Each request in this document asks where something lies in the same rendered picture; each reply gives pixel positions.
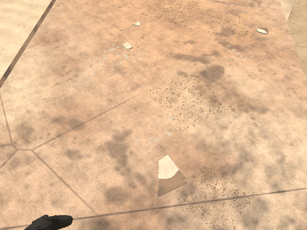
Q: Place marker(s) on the robot left hand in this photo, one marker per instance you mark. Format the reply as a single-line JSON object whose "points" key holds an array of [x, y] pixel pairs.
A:
{"points": [[50, 223]]}

